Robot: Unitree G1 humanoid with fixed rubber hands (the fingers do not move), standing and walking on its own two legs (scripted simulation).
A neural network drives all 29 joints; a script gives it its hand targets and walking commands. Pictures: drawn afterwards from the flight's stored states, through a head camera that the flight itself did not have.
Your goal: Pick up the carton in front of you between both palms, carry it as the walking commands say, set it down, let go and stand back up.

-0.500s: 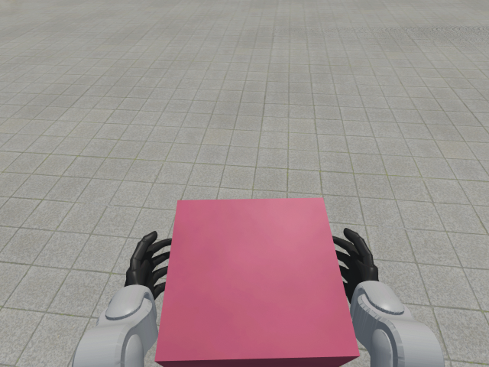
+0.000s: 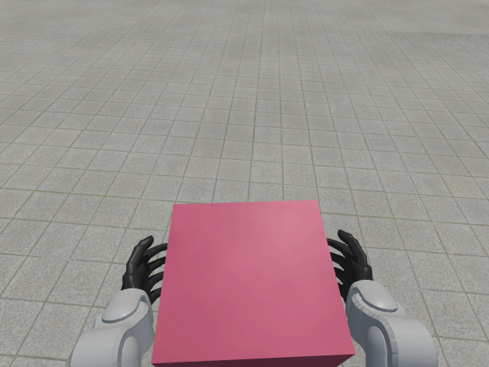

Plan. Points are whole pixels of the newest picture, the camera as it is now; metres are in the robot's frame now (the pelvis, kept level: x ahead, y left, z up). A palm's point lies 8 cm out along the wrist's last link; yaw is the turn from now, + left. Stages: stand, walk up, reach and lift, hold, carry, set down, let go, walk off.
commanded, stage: carry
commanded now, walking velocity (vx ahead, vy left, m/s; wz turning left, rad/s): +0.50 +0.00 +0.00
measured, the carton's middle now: (247, 300) +0.24 +0.00 +0.02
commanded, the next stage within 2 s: none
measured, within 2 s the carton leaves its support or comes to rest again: neither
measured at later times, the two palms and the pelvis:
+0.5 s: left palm (180, 137) +0.56 +0.13 +0.10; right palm (317, 138) +0.57 -0.17 +0.09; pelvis +0.34 -0.02 +0.00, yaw +2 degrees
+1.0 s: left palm (184, 87) +0.78 +0.15 +0.11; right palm (296, 85) +0.78 -0.15 +0.11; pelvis +0.55 -0.01 +0.02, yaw +0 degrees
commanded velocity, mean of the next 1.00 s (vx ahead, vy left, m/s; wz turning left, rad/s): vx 0.20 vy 0.00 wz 0.00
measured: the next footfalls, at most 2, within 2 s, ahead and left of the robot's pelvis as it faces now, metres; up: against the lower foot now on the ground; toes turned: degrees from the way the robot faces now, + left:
right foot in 0.46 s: +0.49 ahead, -0.12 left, +0.00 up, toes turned -8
left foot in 0.84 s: +0.61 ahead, +0.12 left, +0.00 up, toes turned -15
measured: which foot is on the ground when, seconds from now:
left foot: down 0.00-0.50, up 0.52-0.82, down 0.84-1.00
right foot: down 0.00-0.00, up 0.02-0.44, down 0.46-1.00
